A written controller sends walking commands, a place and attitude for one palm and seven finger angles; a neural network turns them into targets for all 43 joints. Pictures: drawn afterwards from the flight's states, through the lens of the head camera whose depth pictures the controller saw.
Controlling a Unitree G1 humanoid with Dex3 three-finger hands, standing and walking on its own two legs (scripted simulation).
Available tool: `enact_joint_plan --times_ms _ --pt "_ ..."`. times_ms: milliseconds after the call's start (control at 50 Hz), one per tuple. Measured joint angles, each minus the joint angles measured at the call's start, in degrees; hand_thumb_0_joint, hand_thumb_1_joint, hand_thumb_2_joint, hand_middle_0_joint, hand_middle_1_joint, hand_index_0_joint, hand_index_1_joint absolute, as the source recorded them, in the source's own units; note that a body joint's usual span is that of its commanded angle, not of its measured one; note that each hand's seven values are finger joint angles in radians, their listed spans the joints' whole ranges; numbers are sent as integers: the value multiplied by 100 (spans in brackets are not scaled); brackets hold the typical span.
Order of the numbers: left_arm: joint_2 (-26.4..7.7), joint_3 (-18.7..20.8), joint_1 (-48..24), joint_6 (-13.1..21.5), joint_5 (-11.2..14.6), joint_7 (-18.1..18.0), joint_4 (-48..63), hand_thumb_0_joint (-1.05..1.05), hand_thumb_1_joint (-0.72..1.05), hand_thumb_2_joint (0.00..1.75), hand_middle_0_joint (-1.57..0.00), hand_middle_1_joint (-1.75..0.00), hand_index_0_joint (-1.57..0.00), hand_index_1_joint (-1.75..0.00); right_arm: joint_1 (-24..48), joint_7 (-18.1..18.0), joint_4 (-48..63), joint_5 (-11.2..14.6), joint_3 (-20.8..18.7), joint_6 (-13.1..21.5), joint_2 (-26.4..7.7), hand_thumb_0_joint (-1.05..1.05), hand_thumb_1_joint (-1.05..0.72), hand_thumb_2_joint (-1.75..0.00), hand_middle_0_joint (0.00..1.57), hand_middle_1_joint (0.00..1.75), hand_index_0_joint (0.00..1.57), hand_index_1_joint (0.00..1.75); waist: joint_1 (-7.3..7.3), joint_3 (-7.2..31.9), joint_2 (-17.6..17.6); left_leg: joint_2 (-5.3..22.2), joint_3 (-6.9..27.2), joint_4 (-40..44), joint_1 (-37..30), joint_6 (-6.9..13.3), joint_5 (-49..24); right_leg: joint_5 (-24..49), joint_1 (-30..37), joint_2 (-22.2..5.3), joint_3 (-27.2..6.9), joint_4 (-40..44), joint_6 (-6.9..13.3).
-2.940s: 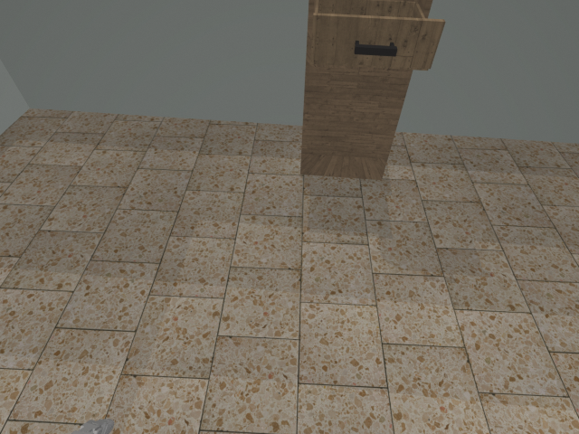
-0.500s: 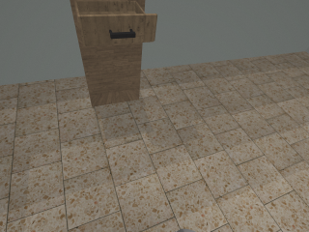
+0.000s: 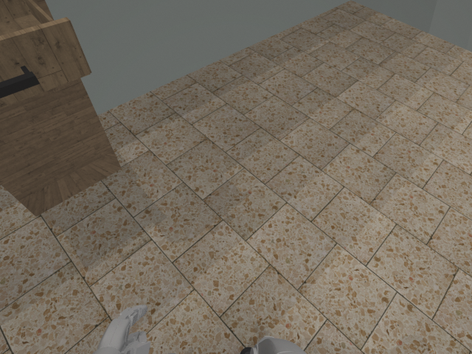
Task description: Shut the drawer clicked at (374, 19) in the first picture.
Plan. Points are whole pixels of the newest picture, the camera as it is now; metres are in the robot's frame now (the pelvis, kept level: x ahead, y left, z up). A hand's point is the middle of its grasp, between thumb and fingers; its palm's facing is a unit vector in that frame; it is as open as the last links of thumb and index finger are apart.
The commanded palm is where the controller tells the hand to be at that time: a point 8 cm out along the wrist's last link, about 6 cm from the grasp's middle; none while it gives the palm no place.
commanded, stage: walk to a spot facing it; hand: left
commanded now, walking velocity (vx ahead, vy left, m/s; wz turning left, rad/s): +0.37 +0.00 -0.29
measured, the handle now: (3, 83) +0.65 +0.50 +0.06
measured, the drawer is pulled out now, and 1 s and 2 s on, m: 0.29 0.29 0.29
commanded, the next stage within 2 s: turn to face it in 0.66 s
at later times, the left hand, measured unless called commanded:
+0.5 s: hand (104, 307) +0.23 +0.25 -0.15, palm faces -0.12 -0.98 -0.16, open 7.4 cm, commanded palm none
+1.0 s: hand (196, 190) +0.49 +0.08 -0.14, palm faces -0.38 -0.90 -0.22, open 7.4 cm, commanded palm none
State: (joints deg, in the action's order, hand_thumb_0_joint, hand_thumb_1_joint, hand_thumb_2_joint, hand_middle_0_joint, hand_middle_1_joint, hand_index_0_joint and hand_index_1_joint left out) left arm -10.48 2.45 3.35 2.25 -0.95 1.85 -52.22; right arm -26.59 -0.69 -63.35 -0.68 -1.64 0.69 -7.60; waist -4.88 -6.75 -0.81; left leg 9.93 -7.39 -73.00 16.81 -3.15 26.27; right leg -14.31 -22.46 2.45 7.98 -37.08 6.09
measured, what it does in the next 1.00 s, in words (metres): walks ahead, turning right: left foot, then right foot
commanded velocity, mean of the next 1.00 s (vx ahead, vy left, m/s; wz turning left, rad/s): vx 0.15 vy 0.00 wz -0.20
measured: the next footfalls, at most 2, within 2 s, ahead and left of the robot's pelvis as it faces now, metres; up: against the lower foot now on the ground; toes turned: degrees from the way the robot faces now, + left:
left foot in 0.32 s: +0.25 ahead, +0.15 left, +0.00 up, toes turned +2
right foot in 0.80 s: +0.37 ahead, -0.13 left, +0.00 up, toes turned -30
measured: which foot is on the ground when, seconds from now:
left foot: up 0.00-0.30, down 0.32-0.80, up 0.82-1.00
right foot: down 0.00-0.32, up 0.34-0.78, down 0.80-1.00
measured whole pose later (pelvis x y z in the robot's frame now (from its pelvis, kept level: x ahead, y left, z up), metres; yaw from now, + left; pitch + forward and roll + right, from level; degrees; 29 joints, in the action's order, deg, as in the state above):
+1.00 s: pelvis +0.30 -0.03 +0.01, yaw -20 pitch -1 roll +0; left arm -9.0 1.7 4.0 0.5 -1.3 -0.9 -55.3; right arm -17.6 -1.5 -59.9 -1.0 -2.2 -1.7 -9.1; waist -4.7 -3.7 2.5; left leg 6.9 -3.0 -62.6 25.4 -3.1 24.6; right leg -12.2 -18.9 -0.5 11.4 -31.6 5.1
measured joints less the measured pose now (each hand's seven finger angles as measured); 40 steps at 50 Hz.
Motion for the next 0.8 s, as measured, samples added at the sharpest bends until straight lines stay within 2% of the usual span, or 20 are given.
enact_joint_plan --times_ms 20,60,120,160,240,300,320,360,400,440,520,600,660,760,800 --pt "10 2 129 -4 2 -39 -73 1 91 90 -20 -29 -20 -30 197 -4 89 -21 -14 -6 -7 1 -91 -90 20 30 20 30 10 27 19 11 173 -183 346 -7 -180 13 143 53 -58 157 -51" --pt "27 30 396 -10 -10 -101 -238 0 91 90 -20 -30 -20 -30 589 -8 317 -60 -38 4 -26 1 -91 -90 20 30 20 30 26 128 59 68 363 -15 928 -34 -440 96 385 126 -181 494 -99" --pt "-91 186 669 16 -31 -187 -376 -2 95 90 -20 -30 -21 -30 1058 16 656 -95 -72 63 -44 1 -91 -90 19 30 20 30 116 320 129 116 463 819 1465 -81 -776 127 651 163 -317 844 -114" --pt "-169 201 830 4 -58 -167 -449 -2 95 90 -20 -30 -21 -30 1317 4 778 -119 -127 68 -138 1 -93 -90 20 30 20 30 222 427 171 91 444 1462 1575 -94 -986 73 806 160 -403 961 -163" --pt "-292 209 1148 -16 -84 -129 -520 -1 94 90 -20 -30 -20 -30 1664 102 939 -113 -150 114 -311 1 -94 -90 19 30 20 30 503 559 154 -118 366 2748 1303 -50 -1144 -182 1097 115 -570 980 -297" --pt "-339 215 1422 -57 -71 -111 -563 0 93 90 -20 -30 -20 -30 1797 127 1020 -102 -133 175 -396 1 -93 -90 19 30 20 30 673 625 99 -353 237 3649 749 -14 -1216 -503 1291 60 -693 810 -433" --pt "-350 222 1533 -78 -58 -106 -573 0 92 90 -20 -30 -20 -30 1823 118 1054 -108 -116 228 -417 1 -93 -90 19 30 20 30 711 648 67 -422 182 3949 528 54 -1302 -678 1275 35 -765 599 -476" --pt "-377 254 1634 -159 -33 -92 -670 0 92 90 -20 -29 -20 -30 1898 93 1097 -157 -64 325 -376 0 -92 -90 19 30 20 30 742 607 -86 -482 -32 3749 420 329 -1258 -1104 891 -60 -872 -612 -431" --pt "-360 259 1671 -238 -62 -59 -778 1 92 90 -20 -29 -20 -30 1829 62 1144 -154 -5 378 -319 0 -92 -90 19 30 20 30 707 606 -114 -452 -207 3776 180 455 -1080 -1165 336 -121 -798 -2037 -425" --pt "-339 280 1639 -296 -96 -3 -793 1 92 90 -20 -29 -20 -30 1662 25 1110 -139 29 399 -232 0 -91 -90 19 30 20 30 679 607 -143 -442 -353 4084 -153 450 -1077 -802 -151 -272 -673 -2868 -472" --pt "-233 307 1496 -367 -123 50 -619 1 92 90 -20 -29 -20 -30 1252 -80 868 -66 -11 396 -108 0 -93 -90 20 30 20 30 680 606 -161 -437 -648 4710 -727 411 -1118 -64 -898 -583 -589 -3243 -636" --pt "-109 312 1225 -444 -125 66 -473 1 92 90 -20 -29 -20 -30 901 -106 608 -55 -51 338 -154 0 -94 -90 20 30 20 30 595 511 -135 -404 -903 4990 -1111 351 -1017 271 -1279 -771 -497 -2788 -784" --pt "-51 292 933 -488 -108 73 -398 1 91 90 -20 -29 -20 -30 704 -91 449 -72 -65 258 -162 0 -93 -90 20 30 20 30 475 353 -91 -328 -1077 4973 -1307 256 -839 305 -1232 -794 -317 -1893 -808" --pt "-30 243 483 -435 -99 71 -241 1 91 90 -20 -29 -20 -30 469 -66 312 -85 -151 103 -205 0 -92 -90 20 30 20 30 243 83 53 -73 -1392 4392 -1465 -10 -242 181 -715 -556 -29 -472 -635" --pt "-110 197 397 -291 -116 55 -139 1 91 90 -20 -29 -20 -30 306 -38 291 -49 -167 41 -205 0 -91 -90 20 30 20 30 180 79 48 105 -1370 3517 -1241 -90 107 630 -251 -480 60 155 -472"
